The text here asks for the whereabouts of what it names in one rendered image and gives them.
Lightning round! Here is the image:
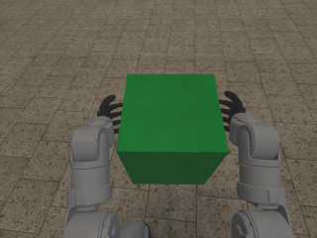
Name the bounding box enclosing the robot left upper arm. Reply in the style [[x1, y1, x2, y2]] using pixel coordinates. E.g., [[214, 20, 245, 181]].
[[63, 210, 120, 238]]

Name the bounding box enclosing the robot left thigh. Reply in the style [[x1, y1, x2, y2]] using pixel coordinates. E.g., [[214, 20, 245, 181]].
[[120, 222, 149, 238]]

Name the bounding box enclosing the robot left shin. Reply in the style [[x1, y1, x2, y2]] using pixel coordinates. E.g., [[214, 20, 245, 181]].
[[131, 218, 145, 225]]

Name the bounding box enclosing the robot right forearm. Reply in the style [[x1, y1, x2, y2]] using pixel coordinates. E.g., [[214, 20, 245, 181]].
[[229, 112, 294, 238]]

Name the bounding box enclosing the robot right upper arm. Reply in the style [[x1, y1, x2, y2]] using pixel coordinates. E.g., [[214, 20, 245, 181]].
[[231, 209, 293, 238]]

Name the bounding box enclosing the robot left forearm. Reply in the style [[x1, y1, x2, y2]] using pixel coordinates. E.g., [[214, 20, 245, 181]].
[[62, 116, 116, 238]]

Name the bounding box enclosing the robot left hand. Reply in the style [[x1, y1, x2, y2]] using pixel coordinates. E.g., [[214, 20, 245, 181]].
[[97, 94, 123, 134]]

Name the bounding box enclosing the carton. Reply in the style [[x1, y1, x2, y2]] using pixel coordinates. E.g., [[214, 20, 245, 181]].
[[116, 73, 229, 184]]

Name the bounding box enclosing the robot right hand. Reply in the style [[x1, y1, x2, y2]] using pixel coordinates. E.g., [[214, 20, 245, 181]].
[[219, 90, 246, 132]]

